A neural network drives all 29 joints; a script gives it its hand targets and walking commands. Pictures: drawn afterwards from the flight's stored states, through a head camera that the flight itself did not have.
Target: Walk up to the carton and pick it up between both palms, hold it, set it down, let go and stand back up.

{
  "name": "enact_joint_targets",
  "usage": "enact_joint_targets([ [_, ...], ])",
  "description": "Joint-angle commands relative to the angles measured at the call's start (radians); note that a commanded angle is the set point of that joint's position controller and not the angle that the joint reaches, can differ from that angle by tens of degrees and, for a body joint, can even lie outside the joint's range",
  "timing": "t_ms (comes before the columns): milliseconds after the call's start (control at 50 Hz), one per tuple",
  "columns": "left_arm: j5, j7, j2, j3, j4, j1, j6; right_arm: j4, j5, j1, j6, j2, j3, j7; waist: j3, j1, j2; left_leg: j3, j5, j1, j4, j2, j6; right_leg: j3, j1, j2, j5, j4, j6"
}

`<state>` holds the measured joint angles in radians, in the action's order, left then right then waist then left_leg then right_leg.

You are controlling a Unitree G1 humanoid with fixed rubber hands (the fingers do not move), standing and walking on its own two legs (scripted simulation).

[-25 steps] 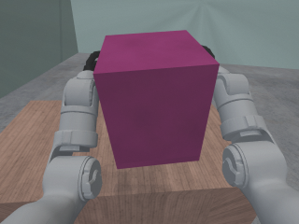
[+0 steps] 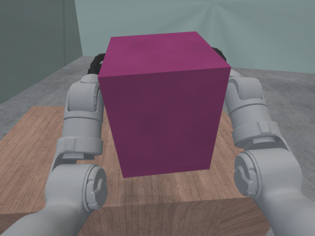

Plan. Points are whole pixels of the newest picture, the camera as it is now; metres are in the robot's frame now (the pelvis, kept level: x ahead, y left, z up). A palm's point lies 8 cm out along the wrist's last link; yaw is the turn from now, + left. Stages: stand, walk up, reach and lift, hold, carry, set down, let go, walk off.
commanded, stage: hold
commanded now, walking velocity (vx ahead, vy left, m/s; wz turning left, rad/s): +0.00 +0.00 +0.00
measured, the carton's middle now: (160, 103) +0.34 +0.00 +0.27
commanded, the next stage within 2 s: none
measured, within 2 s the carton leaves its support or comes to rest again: neither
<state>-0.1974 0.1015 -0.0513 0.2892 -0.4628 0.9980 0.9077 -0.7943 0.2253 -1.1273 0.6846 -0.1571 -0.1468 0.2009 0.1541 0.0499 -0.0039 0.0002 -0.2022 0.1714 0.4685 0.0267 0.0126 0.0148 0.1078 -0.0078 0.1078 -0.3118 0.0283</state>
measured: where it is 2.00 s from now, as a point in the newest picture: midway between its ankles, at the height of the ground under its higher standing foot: outside the picture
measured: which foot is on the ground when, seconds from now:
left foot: down 0.00-1.00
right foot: down 0.00-1.00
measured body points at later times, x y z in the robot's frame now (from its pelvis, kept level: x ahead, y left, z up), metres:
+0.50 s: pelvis +0.00 +0.00 +0.00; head -0.10 +0.02 +0.44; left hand +0.38 +0.15 +0.30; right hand +0.38 -0.14 +0.33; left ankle +0.04 +0.10 -0.74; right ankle +0.05 -0.14 -0.74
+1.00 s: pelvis +0.00 +0.00 +0.00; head -0.10 +0.02 +0.44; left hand +0.38 +0.15 +0.30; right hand +0.38 -0.14 +0.33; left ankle +0.04 +0.10 -0.74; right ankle +0.05 -0.14 -0.74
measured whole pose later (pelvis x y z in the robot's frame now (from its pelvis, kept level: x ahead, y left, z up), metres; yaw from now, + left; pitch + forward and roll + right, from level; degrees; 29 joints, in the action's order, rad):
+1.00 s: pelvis +0.00 +0.00 +0.00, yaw +0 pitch -6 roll -2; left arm -0.20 0.10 -0.05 0.29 -0.46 1.00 0.91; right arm -0.79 0.23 -1.13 0.69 -0.16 -0.15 0.20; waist 0.16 0.05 0.00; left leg 0.00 -0.20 0.17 0.47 0.03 0.01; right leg 0.01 0.11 -0.01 0.11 -0.31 0.03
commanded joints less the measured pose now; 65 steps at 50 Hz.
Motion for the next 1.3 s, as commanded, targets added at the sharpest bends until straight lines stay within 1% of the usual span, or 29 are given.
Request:
enact_joint_targets([
  [0, 0.197, -0.215, 0.575, -0.289, 0.116, 0.902, -0.110, 0.266, 0.278, -0.923, -0.041, 0.679, 0.291, -0.106, 0.376, 0.012, 0.073, 0.024, 0.078, 0.061, -0.167, -0.050, -0.060, -0.053, -0.229, -0.084, -0.057, 0.011, -0.037],
  [20, 0.189, -0.212, 0.571, -0.282, 0.103, 0.895, -0.108, 0.276, 0.287, -0.942, -0.043, 0.667, 0.294, -0.106, 0.386, 0.002, 0.078, 0.024, 0.086, 0.059, -0.170, -0.048, -0.061, -0.050, -0.232, -0.085, -0.054, 0.004, -0.038],
  [40, 0.205, -0.212, 0.582, -0.301, 0.140, 0.918, -0.114, 0.290, 0.284, -0.936, -0.045, 0.683, 0.297, -0.104, 0.418, 0.010, 0.088, 0.022, 0.102, 0.054, -0.163, -0.053, -0.064, -0.048, -0.240, -0.085, -0.078, 0.001, -0.035],
  [140, 0.200, -0.213, 0.590, -0.311, 0.143, 0.907, -0.110, 0.283, 0.293, -0.928, -0.044, 0.669, 0.298, -0.102, 0.403, 0.011, 0.105, 0.029, 0.133, 0.041, -0.155, -0.048, -0.073, -0.051, -0.245, -0.088, -0.088, 0.003, -0.037],
  [160, 0.199, -0.213, 0.589, -0.299, 0.105, 0.885, -0.107, 0.292, 0.293, -0.934, -0.043, 0.665, 0.298, -0.101, 0.399, 0.015, 0.088, 0.028, 0.117, 0.040, -0.155, -0.049, -0.068, -0.054, -0.242, -0.084, -0.080, 0.006, -0.038],
  [180, 0.189, -0.212, 0.574, -0.297, 0.120, 0.893, -0.108, 0.269, 0.290, -0.920, -0.040, 0.674, 0.300, -0.101, 0.388, 0.004, 0.089, 0.024, 0.111, 0.051, -0.157, -0.052, -0.065, -0.053, -0.234, -0.085, -0.076, 0.007, -0.037],
  [280, 0.203, -0.208, 0.577, -0.300, 0.156, 0.934, -0.113, 0.284, 0.287, -0.927, -0.041, 0.683, 0.300, -0.106, 0.410, 0.003, 0.088, 0.024, 0.107, 0.051, -0.158, -0.049, -0.065, -0.049, -0.229, -0.086, -0.067, 0.002, -0.037],
  [320, 0.197, -0.211, 0.580, -0.291, 0.123, 0.898, -0.108, 0.271, 0.284, -0.914, -0.038, 0.675, 0.292, -0.105, 0.382, 0.012, 0.074, 0.026, 0.105, 0.051, -0.158, -0.049, -0.065, -0.055, -0.234, -0.085, -0.074, 0.010, -0.037],
  [360, 0.194, -0.215, 0.566, -0.284, 0.121, 0.919, -0.109, 0.246, 0.277, -0.910, -0.036, 0.668, 0.283, -0.105, 0.372, 0.008, 0.085, 0.023, 0.072, 0.060, -0.172, -0.048, -0.064, -0.055, -0.229, -0.081, -0.043, 0.011, -0.036],
  [440, 0.210, -0.212, 0.578, -0.309, 0.150, 0.916, -0.113, 0.304, 0.298, -0.931, -0.038, 0.683, 0.310, -0.101, 0.422, 0.017, 0.081, 0.030, 0.140, 0.030, -0.148, -0.051, -0.067, -0.051, -0.241, -0.084, -0.096, 0.007, -0.035],
  [460, 0.197, -0.212, 0.572, -0.296, 0.145, 0.923, -0.110, 0.250, 0.288, -0.904, -0.032, 0.671, 0.298, -0.102, 0.378, 0.012, 0.097, 0.029, 0.112, 0.044, -0.163, -0.049, -0.071, -0.050, -0.227, -0.085, -0.069, 0.007, -0.038],
  [520, 0.201, -0.211, 0.577, -0.303, 0.121, 0.911, -0.109, 0.268, 0.283, -0.921, -0.036, 0.676, 0.290, -0.103, 0.390, 0.016, 0.091, 0.026, 0.094, 0.056, -0.163, -0.050, -0.068, -0.052, -0.230, -0.082, -0.067, 0.010, -0.036],
  [540, 0.205, -0.214, 0.582, -0.311, 0.155, 0.918, -0.112, 0.281, 0.291, -0.917, -0.041, 0.680, 0.297, -0.101, 0.415, 0.014, 0.093, 0.027, 0.129, 0.045, -0.151, -0.049, -0.071, -0.053, -0.242, -0.085, -0.090, 0.000, -0.038],
  [600, 0.198, -0.212, 0.573, -0.289, 0.110, 0.901, -0.109, 0.259, 0.278, -0.913, -0.036, 0.671, 0.291, -0.102, 0.371, 0.008, 0.081, 0.027, 0.092, 0.054, -0.165, -0.048, -0.066, -0.056, -0.220, -0.082, -0.056, 0.014, -0.039],
  [640, 0.201, -0.214, 0.589, -0.307, 0.111, 0.910, -0.108, 0.276, 0.277, -0.943, -0.042, 0.665, 0.285, -0.104, 0.381, 0.014, 0.107, 0.030, 0.084, 0.070, -0.168, -0.043, -0.070, -0.054, -0.229, -0.084, -0.053, 0.006, -0.042],
  [700, 0.199, -0.215, 0.579, -0.287, 0.110, 0.920, -0.111, 0.265, 0.274, -0.928, -0.039, 0.682, 0.283, -0.105, 0.375, 0.011, 0.076, 0.025, 0.069, 0.071, -0.170, -0.048, -0.060, -0.053, -0.228, -0.082, -0.046, 0.011, -0.034],
  [760, 0.204, -0.212, 0.585, -0.299, 0.156, 0.933, -0.117, 0.277, 0.286, -0.923, -0.044, 0.692, 0.293, -0.104, 0.418, 0.007, 0.091, 0.027, 0.097, 0.056, -0.158, -0.047, -0.064, -0.052, -0.243, -0.084, -0.078, -0.001, -0.036],
  [820, 0.199, -0.214, 0.585, -0.299, 0.128, 0.893, -0.108, 0.257, 0.282, -0.899, -0.039, 0.677, 0.296, -0.104, 0.384, 0.010, 0.086, 0.029, 0.104, 0.065, -0.161, -0.045, -0.068, -0.056, -0.240, -0.085, -0.082, 0.005, -0.041],
  [840, 0.182, -0.217, 0.571, -0.275, 0.091, 0.894, -0.106, 0.234, 0.275, -0.912, -0.035, 0.669, 0.283, -0.105, 0.349, 0.010, 0.083, 0.024, 0.068, 0.059, -0.171, -0.046, -0.061, -0.057, -0.218, -0.080, -0.036, 0.017, -0.039],
  [860, 0.194, -0.215, 0.576, -0.294, 0.133, 0.921, -0.111, 0.264, 0.281, -0.929, -0.042, 0.673, 0.288, -0.107, 0.377, 0.005, 0.089, 0.024, 0.086, 0.065, -0.172, -0.046, -0.066, -0.051, -0.240, -0.084, -0.053, 0.007, -0.039],
  [900, 0.184, -0.215, 0.570, -0.274, 0.107, 0.910, -0.107, 0.244, 0.279, -0.922, -0.038, 0.670, 0.285, -0.106, 0.370, 0.007, 0.082, 0.024, 0.060, 0.062, -0.175, -0.044, -0.061, -0.055, -0.231, -0.081, -0.039, 0.012, -0.038],
  [1000, 0.202, -0.210, 0.576, -0.299, 0.147, 0.919, -0.111, 0.283, 0.294, -0.929, -0.044, 0.682, 0.303, -0.104, 0.406, 0.005, 0.090, 0.023, 0.130, 0.036, -0.150, -0.053, -0.065, -0.054, -0.223, -0.082, -0.081, 0.007, -0.035],
  [1040, 0.186, -0.216, 0.579, -0.282, 0.113, 0.913, -0.108, 0.242, 0.284, -0.911, -0.035, 0.672, 0.288, -0.104, 0.358, 0.015, 0.086, 0.029, 0.085, 0.058, -0.167, -0.046, -0.067, -0.052, -0.227, -0.083, -0.050, 0.010, -0.037],
  [1120, 0.207, -0.213, 0.585, -0.305, 0.112, 0.917, -0.110, 0.269, 0.275, -0.940, -0.041, 0.667, 0.284, -0.105, 0.381, 0.017, 0.086, 0.027, 0.081, 0.062, -0.166, -0.045, -0.068, -0.053, -0.225, -0.085, -0.057, 0.009, -0.041],
  [1140, 0.198, -0.214, 0.580, -0.295, 0.114, 0.930, -0.111, 0.236, 0.277, -0.927, -0.038, 0.664, 0.273, -0.106, 0.372, 0.014, 0.105, 0.025, 0.052, 0.068, -0.177, -0.044, -0.071, -0.054, -0.219, -0.083, -0.026, 0.009, -0.040],
  [1160, 0.192, -0.213, 0.579, -0.291, 0.101, 0.915, -0.110, 0.258, 0.276, -0.944, -0.042, 0.672, 0.287, -0.108, 0.380, 0.003, 0.085, 0.022, 0.048, 0.079, -0.181, -0.044, -0.063, -0.051, -0.237, -0.085, -0.034, 0.007, -0.039],
  [1240, 0.192, -0.212, 0.573, -0.294, 0.127, 0.927, -0.112, 0.237, 0.284, -0.913, -0.040, 0.668, 0.289, -0.110, 0.372, 0.010, 0.105, 0.026, 0.093, 0.057, -0.170, -0.047, -0.074, -0.051, -0.233, -0.085, -0.054, 0.007, -0.042],
  [1260, 0.189, -0.214, 0.569, -0.285, 0.112, 0.905, -0.109, 0.263, 0.286, -0.926, -0.041, 0.676, 0.301, -0.108, 0.383, 0.000, 0.075, 0.022, 0.101, 0.059, -0.164, -0.050, -0.064, -0.053, -0.240, -0.085, -0.068, 0.011, -0.038],
  [1280, 0.195, -0.213, 0.579, -0.291, 0.124, 0.916, -0.109, 0.259, 0.290, -0.921, -0.040, 0.663, 0.294, -0.106, 0.387, 0.010, 0.096, 0.022, 0.111, 0.049, -0.164, -0.046, -0.072, -0.051, -0.236, -0.087, -0.075, 0.004, -0.040],
])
